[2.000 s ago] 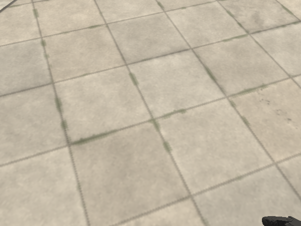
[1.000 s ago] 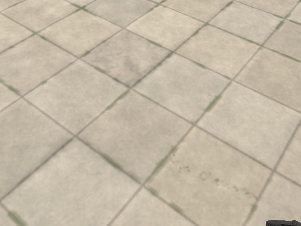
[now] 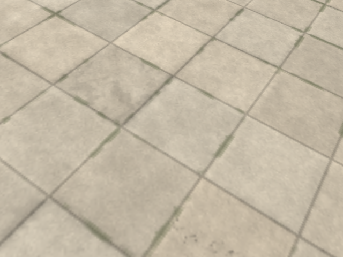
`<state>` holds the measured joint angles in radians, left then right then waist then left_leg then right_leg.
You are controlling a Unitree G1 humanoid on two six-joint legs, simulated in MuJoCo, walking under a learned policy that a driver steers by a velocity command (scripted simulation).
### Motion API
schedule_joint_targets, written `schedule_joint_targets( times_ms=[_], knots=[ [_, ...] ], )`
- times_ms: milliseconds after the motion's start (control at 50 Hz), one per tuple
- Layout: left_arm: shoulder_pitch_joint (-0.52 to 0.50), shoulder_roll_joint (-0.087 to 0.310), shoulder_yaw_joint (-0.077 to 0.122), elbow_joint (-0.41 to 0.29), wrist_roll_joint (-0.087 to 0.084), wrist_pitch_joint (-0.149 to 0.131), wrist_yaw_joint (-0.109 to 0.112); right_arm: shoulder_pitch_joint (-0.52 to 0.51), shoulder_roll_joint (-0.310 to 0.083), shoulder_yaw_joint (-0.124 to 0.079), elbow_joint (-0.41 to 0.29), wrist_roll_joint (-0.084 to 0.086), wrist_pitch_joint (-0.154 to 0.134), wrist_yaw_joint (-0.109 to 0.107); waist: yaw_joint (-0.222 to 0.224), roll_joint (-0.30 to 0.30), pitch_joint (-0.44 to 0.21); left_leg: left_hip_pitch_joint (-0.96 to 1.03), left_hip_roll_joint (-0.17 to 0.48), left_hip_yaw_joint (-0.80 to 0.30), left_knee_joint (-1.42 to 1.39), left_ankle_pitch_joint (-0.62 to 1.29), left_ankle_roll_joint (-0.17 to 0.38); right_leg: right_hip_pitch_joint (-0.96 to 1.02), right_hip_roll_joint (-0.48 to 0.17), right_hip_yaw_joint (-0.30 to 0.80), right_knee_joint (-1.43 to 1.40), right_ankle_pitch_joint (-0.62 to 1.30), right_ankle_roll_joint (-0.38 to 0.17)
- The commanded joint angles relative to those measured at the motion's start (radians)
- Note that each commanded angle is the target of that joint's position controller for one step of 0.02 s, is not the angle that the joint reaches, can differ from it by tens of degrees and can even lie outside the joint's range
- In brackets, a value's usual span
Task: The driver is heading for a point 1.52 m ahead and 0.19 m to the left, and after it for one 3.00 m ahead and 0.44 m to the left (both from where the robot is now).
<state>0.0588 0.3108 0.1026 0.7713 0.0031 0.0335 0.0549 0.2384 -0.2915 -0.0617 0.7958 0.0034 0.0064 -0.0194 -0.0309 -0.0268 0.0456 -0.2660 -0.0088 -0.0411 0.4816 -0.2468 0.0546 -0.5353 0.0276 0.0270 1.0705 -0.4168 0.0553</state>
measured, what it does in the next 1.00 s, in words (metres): steps on the spot, turning left: right foot, then left foot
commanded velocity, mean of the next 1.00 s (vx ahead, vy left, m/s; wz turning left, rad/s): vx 0.11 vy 0.00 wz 0.40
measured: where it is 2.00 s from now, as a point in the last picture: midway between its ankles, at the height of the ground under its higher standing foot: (99, 209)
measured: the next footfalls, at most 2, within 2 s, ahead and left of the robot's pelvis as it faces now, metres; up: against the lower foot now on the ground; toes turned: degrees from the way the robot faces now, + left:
right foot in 0.34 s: +0.09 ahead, -0.14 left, +0.00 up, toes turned +18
left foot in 0.74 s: +0.00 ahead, +0.11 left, +0.00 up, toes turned +23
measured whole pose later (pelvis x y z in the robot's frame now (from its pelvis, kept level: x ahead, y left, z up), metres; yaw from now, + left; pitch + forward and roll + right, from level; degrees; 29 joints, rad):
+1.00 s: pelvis +0.08 +0.04 +0.01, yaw +24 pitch +1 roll -1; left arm 0.14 0.33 0.07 0.84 -0.01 -0.06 -0.03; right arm 0.39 -0.26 -0.04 0.77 0.00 -0.06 -0.01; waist -0.04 -0.04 0.01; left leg 0.01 -0.03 -0.02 0.21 -0.24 0.05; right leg -0.61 -0.09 0.01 0.81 -0.09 0.02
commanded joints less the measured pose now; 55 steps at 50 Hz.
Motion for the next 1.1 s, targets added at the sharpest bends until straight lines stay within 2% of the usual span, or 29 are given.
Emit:
schedule_joint_targets(
  times_ms=[20, 100, 220, 260, 300, 320, 340, 360, 380, 400, 420, 440, 480, 500, 540, 600, 660, 700, 720, 740, 760, 780, 800, 820, 840, 880, 940, 1000, 1100],
  knots=[
    [-0.032, 0.054, 0.012, -0.062, -0.01, -0.022, 0.003, -0.022, -0.165, -0.041, -0.076, 0.008, -0.011, -0.018, 0.019, 0.14, -0.145, 0.252, 0.221, -0.263, -0.114, 0.547, 0.157, -0.112, -0.01, 0.049, -0.027, 0.06, 0.021],
    [-0.065, 0.047, 0.005, -0.064, -0.012, -0.03, -0.005, -0.016, -0.192, -0.054, -0.088, 0.011, 0.005, -0.028, -0.001, 0.166, -0.131, 0.246, 0.205, -0.307, -0.111, 0.44, 0.159, -0.055, -0.003, 0.062, -0.216, 0.082, 0.041],
    [-0.043, 0.071, 0.006, -0.051, -0.019, -0.05, -0.026, -0.072, -0.204, -0.061, -0.119, 0.009, 0.023, -0.018, -0.002, 0.195, -0.121, 0.156, 0.187, -0.41, -0.09, 0.421, 0.168, 0.101, 0.021, 0.071, -0.388, 0.057, 0.032],
    [-0.014, 0.079, 0.008, -0.042, -0.021, -0.061, -0.035, -0.096, -0.2, -0.06, -0.13, 0.015, 0.029, -0.017, 0.009, 0.201, -0.13, 0.159, 0.175, -0.448, -0.064, 0.456, 0.157, 0.155, 0.026, 0.07, -0.479, 0.072, 0.019],
    [0.055, 0.085, 0.013, -0.018, -0.02, -0.071, -0.045, -0.138, -0.191, -0.055, -0.145, 0.028, 0.037, -0.023, 0.056, 0.19, -0.135, 0.12, 0.127, -0.449, -0.02, 0.39, 0.108, 0.285, 0.022, 0.047, -0.693, 0.239, -0.005],
    [0.083, 0.116, 0.023, -0.007, -0.013, -0.072, -0.044, -0.125, -0.166, -0.048, -0.151, 0.025, 0.038, -0.026, 0.054, 0.151, -0.148, 0.047, 0.082, -0.421, 0.029, 0.247, 0.063, 0.397, -0.05, 0.088, -0.75, 0.347, -0.034],
    [0.08, 0.179, 0.032, -0.018, 0.004, -0.064, -0.036, -0.063, -0.105, -0.032, -0.148, 0.007, 0.036, -0.022, 0.009, -0.072, -0.179, -0.083, -0.034, -0.277, 0.238, -0.098, 0.005, 0.515, -0.26, 0.281, -0.757, 0.525, -0.115],
    [0.07, 0.209, 0.033, -0.022, 0.039, -0.058, -0.039, -0.045, -0.14, -0.045, -0.171, 0.015, 0.027, -0.02, -0.007, -0.24, -0.129, -0.274, -0.145, -0.15, 0.422, -0.443, -0.048, 0.486, -0.412, 0.489, -0.766, 0.689, -0.295],
    [0.043, 0.169, 0.021, -0.038, 0.032, -0.062, -0.037, -0.02, -0.215, -0.065, -0.157, 0.005, 0.02, -0.017, -0.007, -0.174, -0.119, -0.303, -0.061, -0.144, 0.614, -0.419, -0.086, 0.453, -0.457, 0.483, -0.768, 0.658, -0.358],
    [-0.003, 0.113, 0.006, -0.05, 0.021, -0.062, -0.032, -0.019, -0.243, -0.081, -0.136, 0.013, 0.024, -0.014, -0.015, -0.119, -0.095, -0.304, -0.038, -0.135, 0.68, -0.343, -0.102, 0.43, -0.385, 0.366, -0.756, 0.598, -0.319],
    [-0.031, 0.095, 0.0, -0.055, 0.01, -0.059, -0.028, -0.011, -0.222, -0.081, -0.118, 0.015, 0.035, -0.017, -0.021, -0.094, -0.077, -0.312, -0.028, -0.119, 0.704, -0.282, -0.119, 0.423, -0.316, 0.273, -0.749, 0.518, -0.27],
    [-0.034, 0.089, -0.004, -0.054, -0.002, -0.057, -0.023, -0.019, -0.201, -0.077, -0.12, 0.013, 0.044, -0.017, -0.007, -0.099, -0.062, -0.338, -0.023, -0.11, 0.727, -0.231, -0.135, 0.431, -0.293, 0.229, -0.748, 0.517, -0.258],
    [0.004, 0.101, -0.006, -0.041, 0.002, -0.048, -0.012, -0.059, -0.154, -0.061, -0.147, 0.022, 0.047, -0.008, 0.02, -0.116, -0.054, -0.34, -0.013, -0.056, 0.683, -0.178, -0.154, 0.439, -0.261, 0.143, -0.758, 0.574, -0.265],
    [0.03, 0.11, -0.004, -0.034, 0.006, -0.043, -0.007, -0.087, -0.139, -0.054, -0.165, 0.026, 0.045, -0.006, 0.038, -0.127, -0.062, -0.352, -0.002, -0.036, 0.634, -0.166, -0.161, 0.476, -0.266, 0.126, -0.761, 0.588, -0.273],
    [0.069, 0.129, 0.001, -0.022, 0.007, -0.035, -0.005, -0.122, -0.116, -0.04, -0.188, 0.019, 0.04, -0.003, 0.068, -0.129, -0.089, -0.322, 0.016, -0.026, 0.527, -0.176, -0.167, 0.524, -0.285, 0.122, -0.756, 0.613, -0.291],
    [0.046, 0.167, 0.009, -0.022, -0.002, -0.029, -0.02, -0.116, -0.099, -0.024, -0.196, 0.009, 0.037, 0.005, 0.066, -0.142, -0.109, -0.172, 0.028, 0.02, 0.352, -0.185, -0.149, 0.476, -0.294, 0.08, -0.748, 0.643, -0.291],
    [0.078, 0.184, 0.01, -0.002, -0.025, -0.031, -0.041, -0.091, -0.105, -0.02, -0.18, 0.015, 0.038, 0.016, 0.069, -0.142, -0.099, -0.044, 0.009, 0.073, 0.169, -0.136, -0.109, 0.405, -0.292, 0.09, -0.789, 0.267, -0.277],
    [0.066, 0.165, -0.002, 0.009, -0.038, -0.038, -0.054, -0.007, -0.099, -0.022, -0.137, 0.013, 0.031, 0.024, 0.017, -0.118, -0.073, 0.148, -0.016, 0.106, -0.031, -0.016, -0.054, 0.281, -0.27, 0.078, -0.765, 0.073, -0.238],
    [0.081, 0.116, -0.021, 0.022, -0.029, -0.048, -0.062, 0.052, -0.11, -0.026, -0.112, 0.016, 0.028, 0.019, -0.009, -0.082, -0.084, 0.28, -0.012, 0.082, -0.081, -0.027, -0.029, 0.2, -0.238, 0.045, -0.706, 0.011, -0.193],
    [0.067, 0.033, -0.049, 0.015, -0.002, -0.06, -0.076, 0.137, -0.153, -0.037, -0.096, 0.018, 0.023, 0.01, -0.037, 0.07, -0.117, 0.419, 0.142, -0.129, -0.139, -0.047, 0.013, 0.076, -0.16, -0.051, -0.475, -0.052, -0.117],
    [0.002, 0.023, -0.052, -0.049, 0.001, -0.076, -0.074, 0.181, -0.287, -0.064, -0.102, 0.002, 0.012, 0.015, -0.056, 0.304, -0.092, 0.42, 0.371, -0.513, -0.252, -0.231, 0.179, -0.187, -0.028, -0.126, -0.231, -0.2, -0.055],
    [-0.054, 0.12, -0.024, -0.061, -0.025, -0.088, -0.066, 0.171, -0.247, -0.055, -0.106, -0.011, -0.02, 0.023, -0.084, 0.208, -0.036, 0.334, 0.398, -0.604, -0.315, -0.335, 0.256, -0.234, -0.073, -0.012, -0.064, -0.197, -0.058],
    [-0.025, 0.146, -0.011, -0.054, -0.043, -0.092, -0.07, 0.119, -0.193, -0.038, -0.108, -0.011, -0.042, 0.022, -0.042, 0.205, 0.025, 0.302, 0.361, -0.518, -0.327, -0.392, 0.226, -0.267, -0.112, 0.013, -0.027, -0.099, -0.077],
    [0.011, 0.14, -0.009, -0.024, -0.043, -0.096, -0.072, 0.084, -0.163, -0.03, -0.112, -0.006, -0.059, 0.02, -0.021, 0.204, 0.05, 0.288, 0.308, -0.438, -0.34, -0.37, 0.187, -0.263, -0.13, 0.016, -0.029, -0.017, -0.089],
    [0.017, 0.142, -0.006, -0.014, -0.031, -0.102, -0.072, 0.065, -0.145, -0.024, -0.113, 0.001, -0.065, 0.016, -0.014, 0.192, 0.059, 0.296, 0.282, -0.382, -0.353, -0.286, 0.162, -0.272, -0.14, 0.018, -0.053, 0.061, -0.088],
    [0.018, 0.112, -0.01, 0.0, -0.021, -0.113, -0.08, 0.073, -0.129, -0.018, -0.113, -0.006, -0.074, 0.01, -0.005, 0.158, 0.047, 0.291, 0.243, -0.282, -0.37, -0.084, 0.14, -0.242, -0.142, 0.005, -0.087, 0.197, -0.078],
    [-0.007, 0.076, -0.021, -0.004, -0.015, -0.116, -0.086, 0.103, -0.131, -0.022, -0.102, -0.003, -0.079, 0.008, -0.012, 0.123, 0.026, 0.295, 0.217, -0.179, -0.38, 0.071, 0.142, -0.226, -0.131, -0.012, -0.206, 0.32, -0.04],
    [-0.075, 0.05, -0.037, -0.03, -0.016, -0.116, -0.09, 0.135, -0.151, -0.029, -0.08, -0.001, -0.079, 0.007, -0.035, 0.129, 0.046, 0.251, 0.203, -0.114, -0.387, 0.122, 0.138, -0.167, -0.11, -0.027, -0.361, 0.415, -0.016],
    [-0.171, 0.048, -0.053, -0.075, -0.025, -0.128, -0.114, 0.2, -0.167, -0.036, -0.034, 0.011, -0.074, 0.007, -0.054, 0.121, 0.091, 0.273, 0.248, -0.09, -0.37, 0.183, 0.138, -0.122, -0.084, -0.038, -0.508, 0.435, -0.05]
  ],
)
